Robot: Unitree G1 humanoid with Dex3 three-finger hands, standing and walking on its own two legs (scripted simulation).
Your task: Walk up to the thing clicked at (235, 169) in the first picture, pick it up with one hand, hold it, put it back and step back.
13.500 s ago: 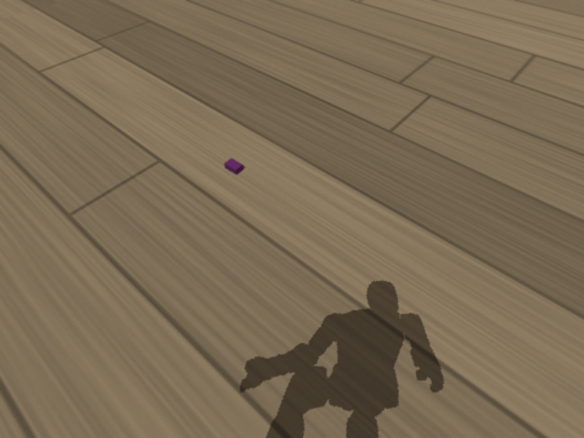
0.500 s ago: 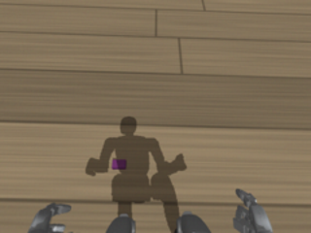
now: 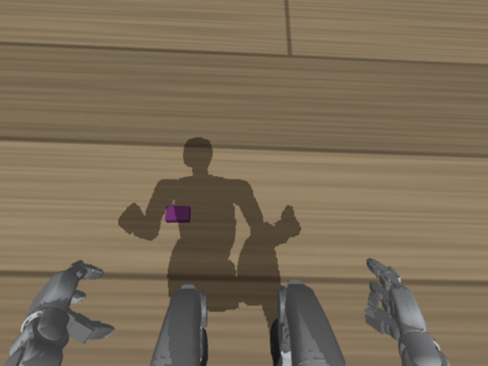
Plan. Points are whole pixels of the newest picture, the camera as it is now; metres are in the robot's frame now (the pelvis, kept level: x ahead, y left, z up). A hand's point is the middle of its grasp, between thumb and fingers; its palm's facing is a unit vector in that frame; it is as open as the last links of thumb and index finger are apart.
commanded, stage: rise first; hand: left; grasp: from above
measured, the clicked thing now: (178, 214) +0.53 +0.21 -0.59
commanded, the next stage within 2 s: none
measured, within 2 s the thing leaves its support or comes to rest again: neither
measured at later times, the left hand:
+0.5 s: hand (123, 244) +0.36 +0.29 -0.32, palm faces -0.48 -0.20 -0.85, open 12.0 cm
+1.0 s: hand (138, 224) +0.44 +0.28 -0.39, palm faces -0.45 +0.02 -0.89, open 12.3 cm
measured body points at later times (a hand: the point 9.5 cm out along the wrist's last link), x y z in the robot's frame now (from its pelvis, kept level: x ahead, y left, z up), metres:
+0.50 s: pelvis -0.06 +0.00 -0.18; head +0.16 +0.02 +0.21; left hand +0.38 +0.30 -0.27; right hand +0.03 -0.28 -0.31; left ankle +0.02 +0.13 -0.57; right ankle +0.04 -0.14 -0.57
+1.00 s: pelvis -0.07 +0.01 -0.25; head +0.18 +0.06 +0.12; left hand +0.45 +0.28 -0.34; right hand -0.06 -0.26 -0.35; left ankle +0.02 +0.13 -0.57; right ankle +0.04 -0.14 -0.57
